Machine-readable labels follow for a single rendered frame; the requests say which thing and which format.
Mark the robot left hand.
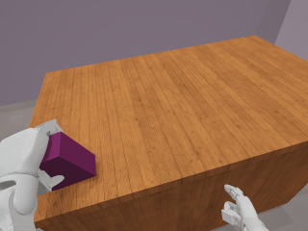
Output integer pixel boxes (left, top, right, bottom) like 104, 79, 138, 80
0, 118, 64, 196

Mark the left robot forearm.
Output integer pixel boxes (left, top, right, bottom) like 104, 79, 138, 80
0, 173, 39, 231

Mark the right robot forearm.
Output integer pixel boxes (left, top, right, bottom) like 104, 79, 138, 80
242, 217, 269, 231

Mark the robot right hand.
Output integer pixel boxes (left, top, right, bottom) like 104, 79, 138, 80
221, 184, 258, 229

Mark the table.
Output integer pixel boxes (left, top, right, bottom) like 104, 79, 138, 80
28, 35, 308, 231

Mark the sponge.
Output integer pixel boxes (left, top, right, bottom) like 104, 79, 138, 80
39, 131, 96, 192

